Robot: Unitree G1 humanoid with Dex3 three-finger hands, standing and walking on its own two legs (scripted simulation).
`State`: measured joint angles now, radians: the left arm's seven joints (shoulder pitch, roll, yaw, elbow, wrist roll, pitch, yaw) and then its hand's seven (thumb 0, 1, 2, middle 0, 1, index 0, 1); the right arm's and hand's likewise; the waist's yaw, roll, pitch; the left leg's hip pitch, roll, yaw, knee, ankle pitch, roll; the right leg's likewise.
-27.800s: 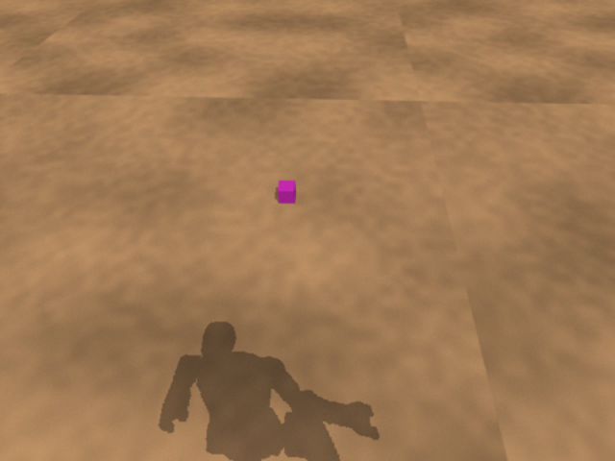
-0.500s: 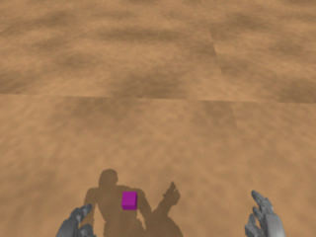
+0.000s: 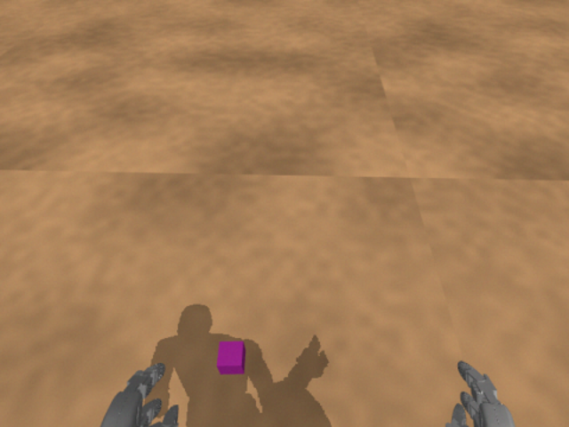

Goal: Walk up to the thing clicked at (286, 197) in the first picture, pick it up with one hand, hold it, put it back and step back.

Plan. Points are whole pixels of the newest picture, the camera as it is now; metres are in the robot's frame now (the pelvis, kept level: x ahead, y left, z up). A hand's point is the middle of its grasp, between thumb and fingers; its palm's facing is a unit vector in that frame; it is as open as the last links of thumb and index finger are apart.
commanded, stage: home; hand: left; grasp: from above
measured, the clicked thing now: (231, 357) +0.48 +0.22 -0.68
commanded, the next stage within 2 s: stand in 1.28 s
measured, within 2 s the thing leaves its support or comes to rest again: neither
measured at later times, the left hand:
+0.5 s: hand (173, 424) +0.17 +0.18 -0.05, palm faces +0.05 -0.98 -0.21, open 8.7 cm
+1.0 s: hand (171, 420) +0.17 +0.18 -0.05, palm faces +0.04 -0.98 -0.21, open 8.8 cm
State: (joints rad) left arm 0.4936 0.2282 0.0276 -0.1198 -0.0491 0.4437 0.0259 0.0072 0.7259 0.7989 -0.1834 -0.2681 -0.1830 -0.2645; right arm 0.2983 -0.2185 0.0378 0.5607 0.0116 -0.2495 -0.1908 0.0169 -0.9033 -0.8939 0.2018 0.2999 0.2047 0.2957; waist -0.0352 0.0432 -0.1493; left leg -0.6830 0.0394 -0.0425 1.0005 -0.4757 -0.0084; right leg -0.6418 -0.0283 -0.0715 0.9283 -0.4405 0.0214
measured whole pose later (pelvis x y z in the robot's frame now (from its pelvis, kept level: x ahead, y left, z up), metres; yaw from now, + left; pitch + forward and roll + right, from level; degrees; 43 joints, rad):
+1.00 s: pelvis +0.01 +0.00 +0.00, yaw +0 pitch +9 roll -3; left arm 0.50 0.24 0.02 -0.14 -0.05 0.45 0.03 0.01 0.67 0.77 -0.18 -0.26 -0.18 -0.26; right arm 0.29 -0.22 0.03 0.55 0.01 -0.24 -0.19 0.02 -0.90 -0.89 0.20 0.30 0.20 0.30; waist -0.03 0.04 -0.16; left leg -0.68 0.04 -0.04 1.01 -0.50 -0.01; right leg -0.64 -0.03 -0.07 0.94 -0.46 0.02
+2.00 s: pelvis +0.00 +0.01 +0.06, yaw +0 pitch -4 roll +0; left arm 0.21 0.28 0.03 1.08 0.04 0.01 0.03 0.00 0.90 0.90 -0.20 -0.30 -0.20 -0.30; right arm 0.19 -0.28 -0.02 1.06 -0.03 0.00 -0.03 0.01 -0.91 -0.89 0.20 0.30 0.20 0.30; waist 0.03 0.01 0.06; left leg -0.16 0.00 0.00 0.47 -0.24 0.01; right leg -0.15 -0.06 -0.05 0.45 -0.23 0.04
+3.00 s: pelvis +0.01 +0.00 +0.07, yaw +0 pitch -3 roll +0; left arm 0.11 0.30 0.03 1.16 0.02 -0.01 0.01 0.00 0.90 0.90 -0.20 -0.30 -0.20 -0.30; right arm 0.12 -0.32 0.00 1.15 -0.02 -0.01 -0.01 0.01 -0.91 -0.89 0.20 0.30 0.20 0.30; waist 0.01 0.02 0.06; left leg -0.11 0.01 0.00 0.34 -0.18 -0.01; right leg -0.10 -0.04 -0.05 0.33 -0.18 0.03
